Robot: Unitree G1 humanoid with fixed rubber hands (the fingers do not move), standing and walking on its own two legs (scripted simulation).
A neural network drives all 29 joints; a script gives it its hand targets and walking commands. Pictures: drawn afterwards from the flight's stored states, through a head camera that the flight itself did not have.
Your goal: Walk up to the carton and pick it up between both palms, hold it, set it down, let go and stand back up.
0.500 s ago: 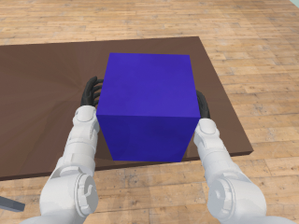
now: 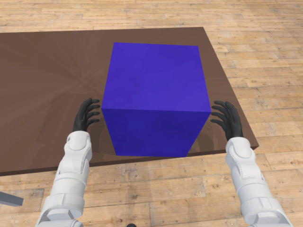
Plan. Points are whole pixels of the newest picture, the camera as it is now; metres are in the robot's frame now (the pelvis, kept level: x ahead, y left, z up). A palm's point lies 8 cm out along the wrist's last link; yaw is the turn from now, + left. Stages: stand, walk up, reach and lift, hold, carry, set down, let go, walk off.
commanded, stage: set down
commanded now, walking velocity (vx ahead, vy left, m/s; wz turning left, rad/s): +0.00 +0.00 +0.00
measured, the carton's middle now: (153, 105) +0.42 +0.01 +0.05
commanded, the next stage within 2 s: none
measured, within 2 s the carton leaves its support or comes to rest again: neither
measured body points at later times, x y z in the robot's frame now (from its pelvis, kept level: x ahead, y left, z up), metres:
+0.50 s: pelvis -0.05 +0.00 +0.00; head -0.04 +0.03 +0.45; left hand +0.29 +0.21 +0.04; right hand +0.25 -0.21 +0.05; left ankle +0.03 +0.09 -0.74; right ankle -0.02 -0.10 -0.74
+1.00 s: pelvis -0.01 +0.03 +0.00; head -0.02 +0.07 +0.45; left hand +0.22 +0.22 +0.01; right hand +0.23 -0.18 +0.04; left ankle +0.03 +0.09 -0.74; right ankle -0.03 -0.09 -0.74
